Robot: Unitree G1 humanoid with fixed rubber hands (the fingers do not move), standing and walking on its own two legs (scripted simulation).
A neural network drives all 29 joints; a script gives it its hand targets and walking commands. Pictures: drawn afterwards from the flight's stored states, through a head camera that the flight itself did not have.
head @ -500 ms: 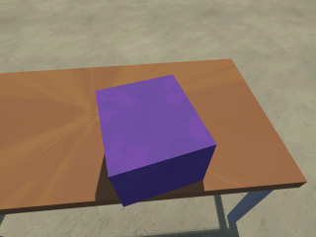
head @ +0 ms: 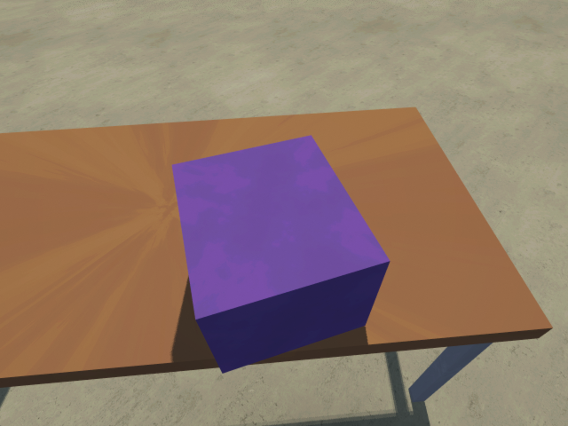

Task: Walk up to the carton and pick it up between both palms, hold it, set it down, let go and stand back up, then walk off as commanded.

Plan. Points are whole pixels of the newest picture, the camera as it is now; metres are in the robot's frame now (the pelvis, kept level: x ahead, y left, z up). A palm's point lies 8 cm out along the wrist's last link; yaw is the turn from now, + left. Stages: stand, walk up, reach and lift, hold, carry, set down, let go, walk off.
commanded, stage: stand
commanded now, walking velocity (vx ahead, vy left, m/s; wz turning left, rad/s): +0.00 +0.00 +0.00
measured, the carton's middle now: (269, 246) +0.41 +0.03 -0.02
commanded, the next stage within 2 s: none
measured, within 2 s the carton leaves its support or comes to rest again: neither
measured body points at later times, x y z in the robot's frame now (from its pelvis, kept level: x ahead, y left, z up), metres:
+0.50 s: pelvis +0.00 +0.00 +0.00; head +0.01 -0.02 +0.45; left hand +0.08 +0.29 -0.12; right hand +0.05 -0.28 -0.15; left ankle +0.01 +0.13 -0.74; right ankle +0.01 -0.12 -0.74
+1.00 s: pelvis +0.00 +0.00 +0.00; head +0.01 -0.02 +0.45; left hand +0.08 +0.29 -0.12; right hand +0.05 -0.28 -0.15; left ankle +0.01 +0.13 -0.74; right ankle +0.01 -0.12 -0.74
